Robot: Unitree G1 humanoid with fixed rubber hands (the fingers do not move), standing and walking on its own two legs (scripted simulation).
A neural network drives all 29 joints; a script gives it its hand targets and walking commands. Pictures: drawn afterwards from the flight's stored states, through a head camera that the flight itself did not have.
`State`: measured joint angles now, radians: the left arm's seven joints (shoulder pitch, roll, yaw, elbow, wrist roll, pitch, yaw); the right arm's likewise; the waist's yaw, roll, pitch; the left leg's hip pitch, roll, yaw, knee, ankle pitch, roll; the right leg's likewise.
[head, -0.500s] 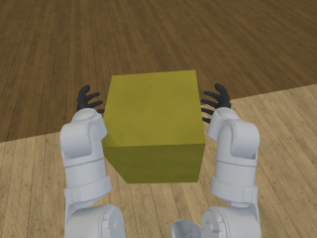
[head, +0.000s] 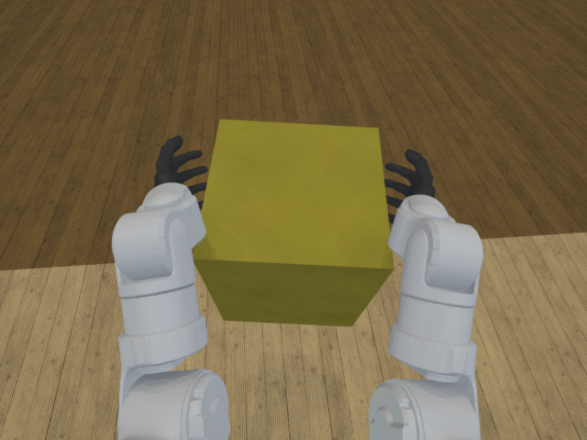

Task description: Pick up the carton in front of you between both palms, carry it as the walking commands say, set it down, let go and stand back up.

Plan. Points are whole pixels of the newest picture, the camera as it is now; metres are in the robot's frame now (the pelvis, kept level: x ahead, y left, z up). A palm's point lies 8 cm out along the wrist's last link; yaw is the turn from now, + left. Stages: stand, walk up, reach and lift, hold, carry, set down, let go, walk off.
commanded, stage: carry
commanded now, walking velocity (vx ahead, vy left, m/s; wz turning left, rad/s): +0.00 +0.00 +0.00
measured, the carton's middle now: (292, 234) +0.39 +0.01 +0.05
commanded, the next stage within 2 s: none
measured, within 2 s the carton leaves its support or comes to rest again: neither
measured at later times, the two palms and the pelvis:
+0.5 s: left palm (183, 203) +0.37 +0.15 +0.13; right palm (409, 204) +0.37 -0.13 +0.14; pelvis +0.03 +0.00 +0.00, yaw +0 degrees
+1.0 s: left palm (187, 215) +0.34 +0.14 +0.13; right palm (422, 215) +0.35 -0.14 +0.14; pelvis +0.02 -0.01 +0.00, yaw +0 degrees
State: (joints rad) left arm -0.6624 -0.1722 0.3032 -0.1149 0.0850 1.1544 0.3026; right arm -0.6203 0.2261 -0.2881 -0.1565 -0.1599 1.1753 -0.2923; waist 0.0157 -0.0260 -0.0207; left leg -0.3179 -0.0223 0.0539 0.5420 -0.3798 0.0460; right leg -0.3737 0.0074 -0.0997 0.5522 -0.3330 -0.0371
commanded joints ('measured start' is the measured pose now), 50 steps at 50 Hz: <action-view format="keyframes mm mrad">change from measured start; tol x8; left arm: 1 -468 -763 -517 141 -193 48 -141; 9 -507 -845 -435 301 -131 21 -154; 18 -651 -1009 -504 286 -197 -74 -181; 29 -465 -908 -509 275 -150 -65 -161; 50 -523 -909 -521 235 -164 -71 -155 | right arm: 1 -659 660 535 38 287 6 116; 11 -650 850 441 346 252 -19 142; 16 -754 911 466 294 255 -84 145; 50 -573 862 492 281 219 -97 126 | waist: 1 -12 77 -542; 10 -4 -9 -381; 26 -14 62 -465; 50 -11 12 -369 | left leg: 1 237 131 -88 30 524 3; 12 141 123 -84 -44 312 2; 33 213 126 -78 -39 415 7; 42 158 117 -77 -88 172 1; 46 203 134 -83 -74 290 7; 50 180 126 -86 -84 220 5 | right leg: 1 265 -126 118 24 474 -22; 21 255 -125 131 -62 318 -25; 33 297 -125 115 -5 473 -27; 43 248 -131 144 -101 246 -38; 50 249 -133 133 -100 298 -35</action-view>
